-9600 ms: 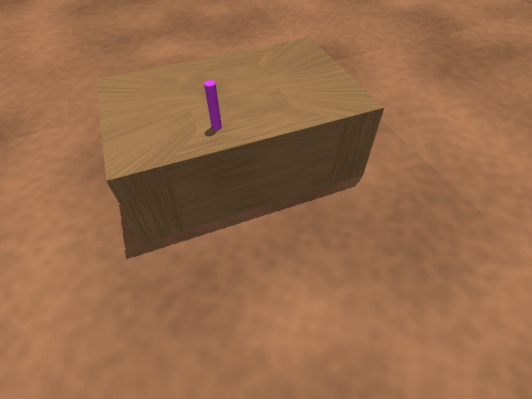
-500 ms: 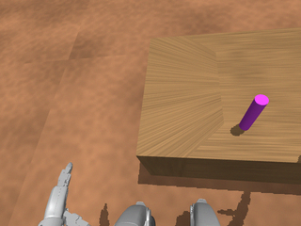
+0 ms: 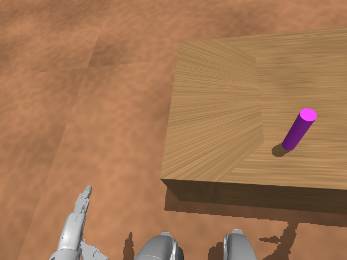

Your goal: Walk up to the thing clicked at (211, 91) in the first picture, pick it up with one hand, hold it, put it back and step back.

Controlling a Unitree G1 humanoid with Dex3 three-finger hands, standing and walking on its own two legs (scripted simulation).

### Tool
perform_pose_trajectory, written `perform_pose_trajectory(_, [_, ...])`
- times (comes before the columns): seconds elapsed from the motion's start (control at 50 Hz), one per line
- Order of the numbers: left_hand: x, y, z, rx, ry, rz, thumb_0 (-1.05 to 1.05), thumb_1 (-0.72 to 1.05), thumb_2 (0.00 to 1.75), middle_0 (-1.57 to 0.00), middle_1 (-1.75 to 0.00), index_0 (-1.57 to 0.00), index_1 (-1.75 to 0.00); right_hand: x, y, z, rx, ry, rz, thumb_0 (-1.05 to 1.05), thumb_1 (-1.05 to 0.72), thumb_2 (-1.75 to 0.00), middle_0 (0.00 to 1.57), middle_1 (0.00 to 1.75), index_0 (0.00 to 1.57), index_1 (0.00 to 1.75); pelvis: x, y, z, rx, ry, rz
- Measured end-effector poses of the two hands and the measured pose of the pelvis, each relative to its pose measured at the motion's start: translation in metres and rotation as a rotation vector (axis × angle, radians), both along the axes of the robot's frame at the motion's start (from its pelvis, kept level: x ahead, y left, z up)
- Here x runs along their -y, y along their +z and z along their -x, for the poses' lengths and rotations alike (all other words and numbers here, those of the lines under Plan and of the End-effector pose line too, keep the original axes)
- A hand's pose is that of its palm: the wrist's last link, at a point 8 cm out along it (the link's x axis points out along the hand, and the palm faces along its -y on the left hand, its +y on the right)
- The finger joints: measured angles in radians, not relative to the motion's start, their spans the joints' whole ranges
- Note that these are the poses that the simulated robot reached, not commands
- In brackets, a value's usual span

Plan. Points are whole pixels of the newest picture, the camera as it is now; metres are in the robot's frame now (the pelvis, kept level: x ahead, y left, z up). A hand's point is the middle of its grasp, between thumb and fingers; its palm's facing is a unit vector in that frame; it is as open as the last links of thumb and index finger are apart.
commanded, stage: go down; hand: right
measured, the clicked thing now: (297, 131) +0.49 -0.29 -0.19
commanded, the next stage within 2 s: approach in 0.40 s
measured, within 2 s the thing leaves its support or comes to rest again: neither
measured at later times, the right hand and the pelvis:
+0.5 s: hand out of the picture +0.37 -0.46 +0.06, palm faces +0.40 +0.91 -0.05, open 17.7 cm; pelvis +0.00 +0.00 +0.00, yaw +0 degrees
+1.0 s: hand out of the picture +0.41 -0.41 -0.11, palm faces +0.38 +0.92 +0.06, open 17.6 cm; pelvis -0.01 +0.00 -0.07, yaw +3 degrees
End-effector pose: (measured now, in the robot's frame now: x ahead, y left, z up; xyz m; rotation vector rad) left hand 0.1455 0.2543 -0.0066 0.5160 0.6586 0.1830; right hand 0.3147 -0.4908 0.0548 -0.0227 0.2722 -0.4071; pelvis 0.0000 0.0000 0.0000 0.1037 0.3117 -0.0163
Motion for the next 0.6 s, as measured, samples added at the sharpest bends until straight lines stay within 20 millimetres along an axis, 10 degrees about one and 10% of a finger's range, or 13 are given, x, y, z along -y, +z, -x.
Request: perform_pose_trajectory(0.6, [0.005, -0.009, 0.002, -0.030, -0.015, 0.003, -0.01, -0.55, 0.07, -0.06, -0.05, -0.06, -0.05, 0.011, 0.019, -0.022, 0.102, -0.013, 0.002, -0.01, 0.59, -0.08, 0.01, 0.06, 0.03, 0.07, 0.000, -0.006, 0.001, -0.039, 0.000, -0.010])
